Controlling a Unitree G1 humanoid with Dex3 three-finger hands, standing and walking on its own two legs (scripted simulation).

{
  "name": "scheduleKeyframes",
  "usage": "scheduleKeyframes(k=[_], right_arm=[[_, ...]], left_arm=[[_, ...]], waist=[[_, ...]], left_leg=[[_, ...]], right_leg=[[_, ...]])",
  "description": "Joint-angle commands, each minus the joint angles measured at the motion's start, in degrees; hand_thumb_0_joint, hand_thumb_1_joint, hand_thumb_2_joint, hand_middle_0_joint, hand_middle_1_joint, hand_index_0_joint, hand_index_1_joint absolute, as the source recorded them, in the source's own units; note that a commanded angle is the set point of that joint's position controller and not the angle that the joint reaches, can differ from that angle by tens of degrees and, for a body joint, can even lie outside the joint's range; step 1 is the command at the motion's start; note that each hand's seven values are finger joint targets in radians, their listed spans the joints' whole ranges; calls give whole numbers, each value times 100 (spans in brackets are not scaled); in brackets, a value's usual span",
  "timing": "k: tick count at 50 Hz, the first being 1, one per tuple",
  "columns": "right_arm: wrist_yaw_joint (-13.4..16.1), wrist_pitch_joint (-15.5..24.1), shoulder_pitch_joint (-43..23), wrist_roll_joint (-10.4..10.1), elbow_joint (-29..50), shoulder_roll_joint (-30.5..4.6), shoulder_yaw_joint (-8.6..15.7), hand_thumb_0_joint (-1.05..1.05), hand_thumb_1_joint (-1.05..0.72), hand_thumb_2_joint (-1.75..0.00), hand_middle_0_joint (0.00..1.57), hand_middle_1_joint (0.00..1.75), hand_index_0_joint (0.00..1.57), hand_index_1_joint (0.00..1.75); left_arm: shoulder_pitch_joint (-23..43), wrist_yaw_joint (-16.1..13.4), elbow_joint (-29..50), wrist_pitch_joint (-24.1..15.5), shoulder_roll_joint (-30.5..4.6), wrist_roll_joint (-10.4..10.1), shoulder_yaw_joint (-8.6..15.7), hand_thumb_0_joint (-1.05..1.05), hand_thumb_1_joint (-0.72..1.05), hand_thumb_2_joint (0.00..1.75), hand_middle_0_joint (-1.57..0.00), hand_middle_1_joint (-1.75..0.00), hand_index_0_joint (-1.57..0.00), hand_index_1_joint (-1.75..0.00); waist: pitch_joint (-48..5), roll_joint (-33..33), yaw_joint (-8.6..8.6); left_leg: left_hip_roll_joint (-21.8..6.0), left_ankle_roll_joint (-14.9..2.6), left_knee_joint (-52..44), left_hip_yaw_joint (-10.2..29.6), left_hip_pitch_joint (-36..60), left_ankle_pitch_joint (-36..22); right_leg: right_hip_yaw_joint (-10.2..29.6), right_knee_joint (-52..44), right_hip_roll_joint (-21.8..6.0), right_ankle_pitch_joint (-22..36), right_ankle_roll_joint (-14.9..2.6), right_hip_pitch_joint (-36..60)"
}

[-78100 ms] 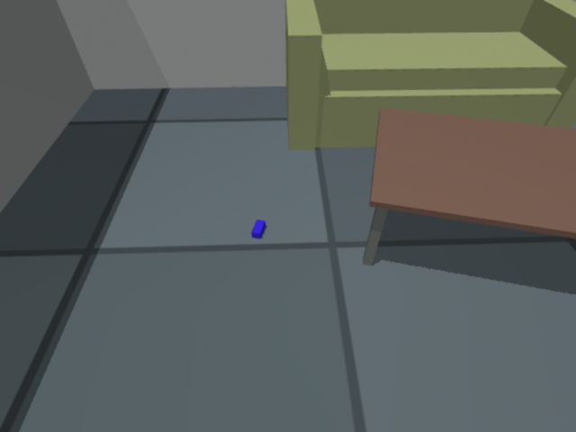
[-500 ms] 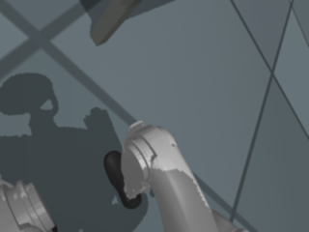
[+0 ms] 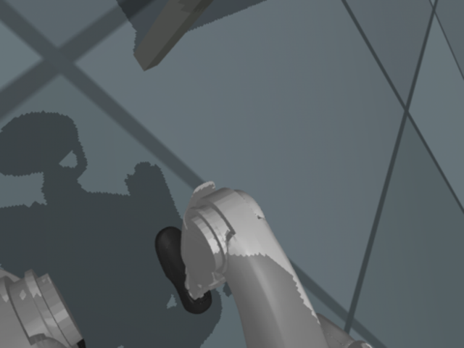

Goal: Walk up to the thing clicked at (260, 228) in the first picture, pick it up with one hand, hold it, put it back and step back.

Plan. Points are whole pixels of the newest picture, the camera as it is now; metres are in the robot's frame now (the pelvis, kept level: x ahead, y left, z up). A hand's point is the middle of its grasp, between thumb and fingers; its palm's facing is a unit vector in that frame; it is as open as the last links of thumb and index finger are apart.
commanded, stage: close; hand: left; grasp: from above
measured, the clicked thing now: out of the picture +0.46 +0.40 -0.30
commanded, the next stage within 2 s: settle in 0.22 s
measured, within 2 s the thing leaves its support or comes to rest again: leaves its support in 0.60 s
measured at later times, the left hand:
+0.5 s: hand out of the picture +0.45 +0.38 -0.26, palm faces -0.38 -0.23 -0.89, open 9.0 cm
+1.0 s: hand out of the picture +0.45 +0.40 -0.19, palm faces -0.41 -0.20 -0.89, open 7.9 cm
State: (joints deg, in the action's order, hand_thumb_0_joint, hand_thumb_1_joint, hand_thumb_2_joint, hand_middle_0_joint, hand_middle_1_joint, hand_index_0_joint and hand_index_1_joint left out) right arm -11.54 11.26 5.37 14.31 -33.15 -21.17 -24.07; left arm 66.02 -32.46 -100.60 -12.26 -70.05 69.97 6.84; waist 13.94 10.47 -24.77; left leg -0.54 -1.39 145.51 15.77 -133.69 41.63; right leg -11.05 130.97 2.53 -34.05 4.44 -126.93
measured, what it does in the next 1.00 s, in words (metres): stands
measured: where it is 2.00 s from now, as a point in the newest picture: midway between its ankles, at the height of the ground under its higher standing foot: (138, 325)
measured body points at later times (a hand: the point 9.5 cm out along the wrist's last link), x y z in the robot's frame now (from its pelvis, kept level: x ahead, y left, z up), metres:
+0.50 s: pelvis +0.00 +0.00 +0.00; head +0.30 +0.15 +0.30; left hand +0.47 +0.38 -0.21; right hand +0.05 -0.24 -0.04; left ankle +0.06 +0.12 -0.28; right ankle +0.14 -0.12 -0.28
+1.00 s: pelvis +0.01 +0.00 +0.01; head +0.27 +0.14 +0.35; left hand +0.47 +0.41 -0.14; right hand +0.08 -0.27 -0.05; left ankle +0.06 +0.12 -0.28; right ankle +0.14 -0.12 -0.28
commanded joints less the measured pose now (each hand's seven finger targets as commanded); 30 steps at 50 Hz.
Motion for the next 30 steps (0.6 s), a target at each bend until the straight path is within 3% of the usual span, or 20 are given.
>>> scheduleKeyframes(k=[1,6,8,12,18,20,24,28,29,30], right_arm=[[43,-37,1101,-47,-226,-1977,568,0,-88,-90,20,30,20,30],[55,-31,1110,-53,-244,-2059,662,0,-88,-90,20,30,20,30],[31,-22,1114,-68,-233,-1971,576,0,-88,-89,20,30,20,30],[66,-29,1116,-50,-217,-2000,602,0,-88,-89,20,30,20,30],[69,-29,1100,-84,-218,-1988,570,0,-91,-90,20,30,20,30],[75,-46,1113,-69,-211,-2019,586,0,-91,-90,20,30,20,30],[48,-30,1192,-62,-244,-2012,681,0,-91,-90,20,30,20,30],[32,-43,1232,-94,-284,-2063,888,0,-91,-90,20,30,20,30],[-3,-43,1320,-106,-318,-1993,857,0,-91,-90,20,30,20,30],[5,-47,1264,-119,-318,-2048,961,0,-91,-90,20,30,20,30]], left_arm=[[1039,-184,538,16,-1189,-72,11,0,31,35,-69,-49,-72,-46],[1180,-162,860,8,-1390,-70,85,0,36,36,-72,-49,-75,-45],[1060,-142,575,43,-1120,-113,10,0,36,37,-72,-48,-75,-45],[1095,-181,540,21,-1297,-104,44,0,43,37,-77,-48,-80,-45],[1049,-157,529,50,-1283,-96,30,0,40,37,-80,-53,-83,-50],[1223,-197,738,37,-1408,-65,145,0,45,37,-83,-53,-87,-49],[1328,-212,954,109,-1414,-16,214,0,48,37,-84,-54,-88,-50],[1321,-148,1246,248,-1384,-37,282,0,49,41,-85,-56,-89,-52],[1372,-116,1451,292,-1481,12,398,0,49,41,-86,-56,-90,-52],[1198,-55,1280,354,-1339,-33,361,0,49,40,-85,-57,-89,-52]], waist=[[-3402,-3562,-389],[-3481,-3676,-326],[-3414,-3470,-400],[-3455,-3433,-368],[-3432,-3500,-371],[-3560,-3613,-316],[-3659,-3914,-324],[-3974,-4095,-211],[-4125,-4302,-174],[-4102,-4188,-111]], left_leg=[[-356,202,-1704,-338,2864,-1501],[-346,192,-1715,-366,2922,-1392],[-351,187,-1682,-325,2801,-1425],[-313,147,-1688,-418,2746,-1239],[-338,186,-1697,-359,2847,-1458],[-355,212,-1725,-333,2917,-1450],[-354,239,-1780,-357,3132,-1507],[-343,260,-1765,-409,3305,-1768],[-350,285,-1730,-400,3462,-2013],[-325,274,-1737,-441,3403,-1956]], right_leg=[[-577,-824,176,1294,-469,2048],[-557,-842,179,1199,-476,1993],[-588,-821,161,1235,-464,1956],[-544,-908,200,1159,-466,2163],[-553,-839,164,1264,-474,2074],[-579,-834,162,1241,-491,2034],[-564,-800,142,1251,-496,1919],[-543,-795,171,1405,-522,1980],[-527,-772,130,1517,-530,1950],[-520,-773,145,1439,-551,1895]])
